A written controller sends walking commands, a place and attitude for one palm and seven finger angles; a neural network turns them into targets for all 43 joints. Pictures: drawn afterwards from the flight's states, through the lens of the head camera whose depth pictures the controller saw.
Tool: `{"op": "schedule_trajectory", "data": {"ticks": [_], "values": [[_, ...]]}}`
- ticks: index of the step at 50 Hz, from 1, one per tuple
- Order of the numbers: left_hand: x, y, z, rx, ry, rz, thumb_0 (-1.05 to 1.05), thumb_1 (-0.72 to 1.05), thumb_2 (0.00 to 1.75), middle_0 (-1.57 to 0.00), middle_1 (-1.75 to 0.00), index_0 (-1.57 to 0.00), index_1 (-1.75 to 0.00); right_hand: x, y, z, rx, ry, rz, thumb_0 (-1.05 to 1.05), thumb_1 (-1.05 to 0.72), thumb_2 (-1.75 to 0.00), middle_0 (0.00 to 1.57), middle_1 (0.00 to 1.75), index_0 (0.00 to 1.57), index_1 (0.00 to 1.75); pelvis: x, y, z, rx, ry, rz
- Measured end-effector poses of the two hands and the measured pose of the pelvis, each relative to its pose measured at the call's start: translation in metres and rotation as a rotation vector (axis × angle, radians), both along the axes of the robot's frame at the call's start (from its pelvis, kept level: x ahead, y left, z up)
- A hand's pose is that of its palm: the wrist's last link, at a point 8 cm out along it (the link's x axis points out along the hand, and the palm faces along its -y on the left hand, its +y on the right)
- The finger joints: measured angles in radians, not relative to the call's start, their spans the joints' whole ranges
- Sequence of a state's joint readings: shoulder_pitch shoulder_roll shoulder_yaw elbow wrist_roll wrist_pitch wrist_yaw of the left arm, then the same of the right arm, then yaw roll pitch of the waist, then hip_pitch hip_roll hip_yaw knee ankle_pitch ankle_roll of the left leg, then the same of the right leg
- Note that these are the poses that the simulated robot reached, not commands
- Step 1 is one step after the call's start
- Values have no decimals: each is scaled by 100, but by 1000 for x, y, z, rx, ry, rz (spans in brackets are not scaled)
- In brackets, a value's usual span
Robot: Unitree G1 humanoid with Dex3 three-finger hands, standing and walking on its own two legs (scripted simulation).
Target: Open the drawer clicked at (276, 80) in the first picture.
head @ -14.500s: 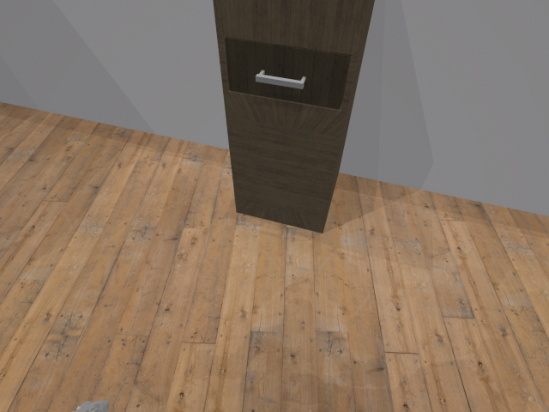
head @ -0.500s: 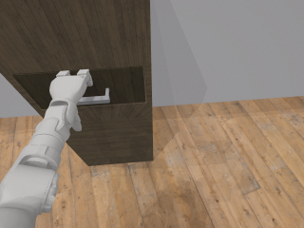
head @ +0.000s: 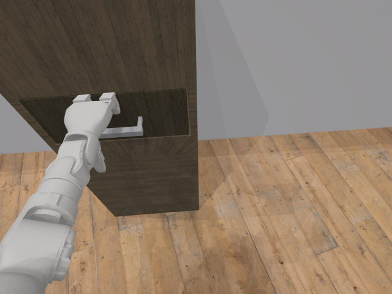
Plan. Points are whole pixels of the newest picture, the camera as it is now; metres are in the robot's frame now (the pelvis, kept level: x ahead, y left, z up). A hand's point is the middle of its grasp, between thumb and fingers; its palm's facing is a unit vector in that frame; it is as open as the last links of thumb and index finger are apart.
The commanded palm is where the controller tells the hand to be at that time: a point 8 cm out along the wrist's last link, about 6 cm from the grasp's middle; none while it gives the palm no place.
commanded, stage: lower the fingers behind the handle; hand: left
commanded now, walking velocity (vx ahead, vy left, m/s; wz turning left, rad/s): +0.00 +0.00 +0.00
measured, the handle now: (113, 127) +0.51 +0.22 -0.01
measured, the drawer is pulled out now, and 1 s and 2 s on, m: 0.00 0.00 0.00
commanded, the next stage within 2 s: close the thumb around the handle in 1.56 s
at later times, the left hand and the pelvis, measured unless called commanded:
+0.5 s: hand (101, 143) +0.45 +0.23 +0.01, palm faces -0.08 -0.02 -1.00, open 13.8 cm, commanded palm +0.43 +0.22 +0.07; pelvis -0.01 +0.00 -0.01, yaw +0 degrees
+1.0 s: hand (106, 149) +0.45 +0.22 -0.01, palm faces -0.07 -0.02 -1.00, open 13.9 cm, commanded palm +0.43 +0.22 +0.03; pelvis -0.01 +0.00 -0.02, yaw -1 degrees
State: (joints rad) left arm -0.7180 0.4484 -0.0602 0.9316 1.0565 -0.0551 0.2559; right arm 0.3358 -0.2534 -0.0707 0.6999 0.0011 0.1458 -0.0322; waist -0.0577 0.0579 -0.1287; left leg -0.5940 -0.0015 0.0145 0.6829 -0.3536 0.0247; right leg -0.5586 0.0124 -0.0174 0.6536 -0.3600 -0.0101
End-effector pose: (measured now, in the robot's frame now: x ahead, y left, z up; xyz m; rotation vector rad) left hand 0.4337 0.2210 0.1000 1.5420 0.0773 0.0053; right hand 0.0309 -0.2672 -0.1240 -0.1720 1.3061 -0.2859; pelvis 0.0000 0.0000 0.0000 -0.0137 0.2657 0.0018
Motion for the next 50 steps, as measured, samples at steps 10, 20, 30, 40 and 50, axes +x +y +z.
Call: {"op": "schedule_trajectory", "data": {"ticks": [10,20,30,40,50], "values": [[-4,-1,-13,9,39,19,0,-49,30,-32,-120,-32,-120,4,-2,0,-2,-29,-5,0,-90,-90,20,30,20,30,-2,-2,-1,2,4,-7],[-5,0,-26,8,20,17,0,-49,30,-32,-120,-32,-120,-8,-7,-3,-20,1,-5,0,-90,-90,20,30,20,30,-7,-4,-6,0,30,-4],[-3,3,-39,2,40,14,0,-49,30,-32,-120,-32,-120,-26,-7,-6,-31,44,-27,0,-90,-90,20,30,20,30,-8,-2,-10,-5,54,-7],[-5,-1,-49,5,4,10,0,-49,30,-32,-120,-32,-120,-33,0,-13,-14,59,-30,0,-90,-90,20,30,20,30,-10,2,-16,-9,72,-11],[-5,0,-56,7,22,28,0,-49,30,-29,-119,-31,-120,-32,5,-15,-9,39,-29,0,-90,-90,20,30,20,30,-14,4,-19,-12,77,-16]]}}
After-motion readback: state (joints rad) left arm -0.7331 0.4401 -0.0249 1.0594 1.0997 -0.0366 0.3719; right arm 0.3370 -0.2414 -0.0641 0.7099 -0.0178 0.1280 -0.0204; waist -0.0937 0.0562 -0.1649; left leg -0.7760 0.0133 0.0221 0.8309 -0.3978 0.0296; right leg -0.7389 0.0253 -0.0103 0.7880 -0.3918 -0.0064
